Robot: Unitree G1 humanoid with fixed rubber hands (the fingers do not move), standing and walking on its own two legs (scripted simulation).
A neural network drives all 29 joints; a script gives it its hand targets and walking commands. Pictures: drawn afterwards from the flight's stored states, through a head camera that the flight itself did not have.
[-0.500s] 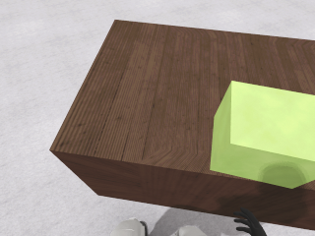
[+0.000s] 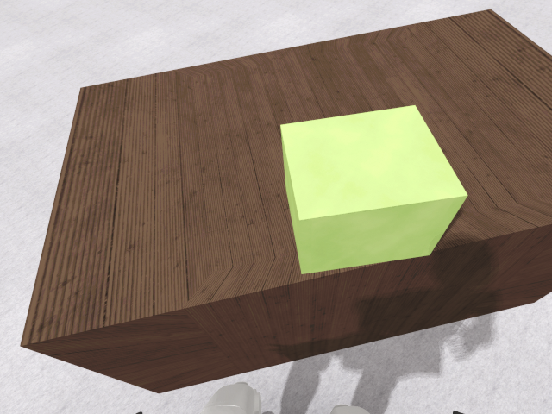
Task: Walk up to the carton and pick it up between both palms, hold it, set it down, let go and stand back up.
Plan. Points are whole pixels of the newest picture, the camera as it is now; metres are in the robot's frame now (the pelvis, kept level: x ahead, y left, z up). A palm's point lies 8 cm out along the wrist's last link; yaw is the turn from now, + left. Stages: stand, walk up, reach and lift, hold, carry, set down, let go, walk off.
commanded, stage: walk up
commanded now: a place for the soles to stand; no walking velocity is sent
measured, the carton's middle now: (356, 191) +0.48 -0.11 -0.01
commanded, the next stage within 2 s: none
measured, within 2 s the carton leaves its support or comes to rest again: neither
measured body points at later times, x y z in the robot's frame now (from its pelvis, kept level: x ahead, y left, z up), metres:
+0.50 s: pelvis -0.01 +0.02 +0.00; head -0.01 +0.02 +0.45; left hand +0.09 +0.25 -0.14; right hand +0.02 -0.24 -0.13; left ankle -0.02 +0.13 -0.73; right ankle +0.00 -0.11 -0.73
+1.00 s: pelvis +0.00 +0.01 +0.00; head +0.00 +0.00 +0.45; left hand +0.10 +0.24 -0.14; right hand -0.05 -0.25 -0.14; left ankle -0.02 +0.13 -0.73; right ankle +0.00 -0.11 -0.73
